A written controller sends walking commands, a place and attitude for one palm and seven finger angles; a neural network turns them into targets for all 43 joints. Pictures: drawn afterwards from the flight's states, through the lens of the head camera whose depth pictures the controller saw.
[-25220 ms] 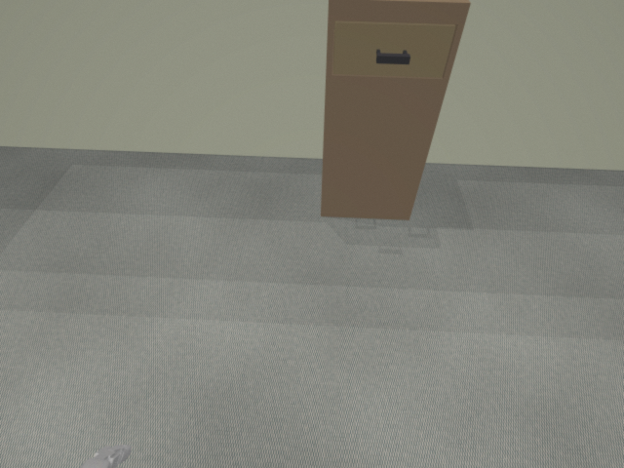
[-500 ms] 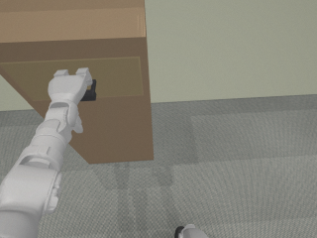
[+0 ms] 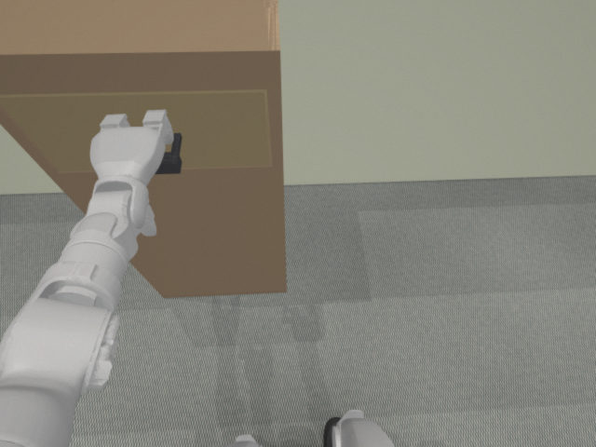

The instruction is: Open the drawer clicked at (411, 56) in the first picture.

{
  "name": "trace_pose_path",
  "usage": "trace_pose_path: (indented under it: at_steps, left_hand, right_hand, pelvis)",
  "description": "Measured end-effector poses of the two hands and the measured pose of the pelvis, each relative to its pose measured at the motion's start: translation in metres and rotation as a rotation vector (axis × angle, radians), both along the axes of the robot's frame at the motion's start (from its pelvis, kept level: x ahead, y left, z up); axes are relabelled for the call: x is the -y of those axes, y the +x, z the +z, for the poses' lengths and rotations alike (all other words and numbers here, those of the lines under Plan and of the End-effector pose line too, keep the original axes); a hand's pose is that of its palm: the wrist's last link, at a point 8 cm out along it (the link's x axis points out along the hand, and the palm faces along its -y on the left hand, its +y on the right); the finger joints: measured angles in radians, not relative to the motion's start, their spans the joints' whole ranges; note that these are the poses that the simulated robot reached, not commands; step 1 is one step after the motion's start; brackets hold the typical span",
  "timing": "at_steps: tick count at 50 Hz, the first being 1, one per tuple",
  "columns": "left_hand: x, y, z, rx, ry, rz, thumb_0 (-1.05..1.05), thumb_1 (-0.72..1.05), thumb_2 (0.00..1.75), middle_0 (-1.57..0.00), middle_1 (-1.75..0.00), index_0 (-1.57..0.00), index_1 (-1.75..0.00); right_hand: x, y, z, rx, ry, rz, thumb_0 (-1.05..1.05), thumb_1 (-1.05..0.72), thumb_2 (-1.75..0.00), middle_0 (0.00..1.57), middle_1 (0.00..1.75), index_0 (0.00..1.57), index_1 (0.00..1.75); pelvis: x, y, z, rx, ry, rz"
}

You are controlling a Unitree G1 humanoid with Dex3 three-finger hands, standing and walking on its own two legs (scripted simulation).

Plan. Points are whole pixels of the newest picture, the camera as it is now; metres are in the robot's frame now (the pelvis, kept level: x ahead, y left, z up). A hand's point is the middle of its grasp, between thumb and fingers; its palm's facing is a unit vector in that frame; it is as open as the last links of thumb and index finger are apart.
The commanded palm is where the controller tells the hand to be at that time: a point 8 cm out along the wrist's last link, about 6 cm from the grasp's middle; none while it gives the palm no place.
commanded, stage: lower the fingers behind the handle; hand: left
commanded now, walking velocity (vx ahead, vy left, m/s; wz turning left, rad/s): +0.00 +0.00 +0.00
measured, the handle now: (147, 152) +0.54 +0.22 +0.03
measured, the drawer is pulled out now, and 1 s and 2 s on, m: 0.00 0.00 0.00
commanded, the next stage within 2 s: lift the fingers back up to retry in 0.32 s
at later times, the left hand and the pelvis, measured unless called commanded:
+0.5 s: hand (143, 175) +0.49 +0.21 +0.03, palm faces -0.04 +0.01 -1.00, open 14.0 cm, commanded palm +0.47 +0.21 +0.08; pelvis -0.02 -0.01 -0.01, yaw +0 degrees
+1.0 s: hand (142, 149) +0.50 +0.20 +0.08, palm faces +0.00 -0.01 -1.00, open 13.5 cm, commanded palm +0.47 +0.21 +0.14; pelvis +0.02 -0.01 +0.02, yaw -1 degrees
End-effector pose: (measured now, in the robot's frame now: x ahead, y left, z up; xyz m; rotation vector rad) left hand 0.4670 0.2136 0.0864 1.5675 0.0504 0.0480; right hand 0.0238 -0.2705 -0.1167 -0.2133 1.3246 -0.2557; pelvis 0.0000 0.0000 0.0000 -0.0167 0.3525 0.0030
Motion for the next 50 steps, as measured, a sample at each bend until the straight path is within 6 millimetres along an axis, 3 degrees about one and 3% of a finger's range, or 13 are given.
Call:
trace_pose_path:
  at_steps: [18,28,37,44,50]
  left_hand:
    - [0.001,0.001,0.002,-0.035,0.006,0.005,0.00,-0.49,0.30,-0.32,-1.22,-0.25,-1.28]
    - [0.002,0.001,0.003,-0.045,0.019,0.007,0.00,-0.49,0.30,-0.32,-1.20,-0.24,-1.27]
    - [0.013,0.002,0.018,-0.045,-0.009,-0.050,0.00,-0.48,0.30,-0.32,-1.20,-0.28,-1.21]
    - [0.018,0.009,0.031,-0.014,-0.021,-0.055,0.00,-0.49,0.30,-0.36,-1.22,-0.34,-1.23]
    - [0.011,0.009,0.045,0.005,-0.012,-0.020,0.00,-0.48,0.30,-0.35,-1.22,-0.37,-1.23]
  right_hand:
    - [0.007,-0.035,-0.004,-0.022,-0.018,-0.024,0.00,-0.90,-0.90,0.21,0.30,0.21,0.30]
    - [0.008,-0.040,-0.006,-0.031,-0.012,-0.031,0.00,-0.90,-0.90,0.21,0.30,0.21,0.30]
    - [0.004,-0.024,0.002,-0.011,-0.002,-0.037,0.00,-0.90,-0.90,0.21,0.30,0.21,0.30]
    - [0.003,0.002,0.008,0.025,0.009,-0.026,0.00,-0.90,-0.90,0.21,0.30,0.21,0.30]
    - [0.002,0.027,0.011,0.068,0.024,-0.020,0.00,-0.90,-0.90,0.20,0.30,0.21,0.30]
  pelvis:
    - [0.007,-0.016,-0.007,-0.010,0.008,-0.004]
    - [0.008,-0.017,-0.006,-0.014,0.008,-0.002]
    - [0.007,-0.002,0.006,0.021,0.004,-0.001]
    - [0.007,0.009,0.013,0.042,0.006,-0.007]
    - [0.007,0.017,0.020,0.064,0.008,-0.013]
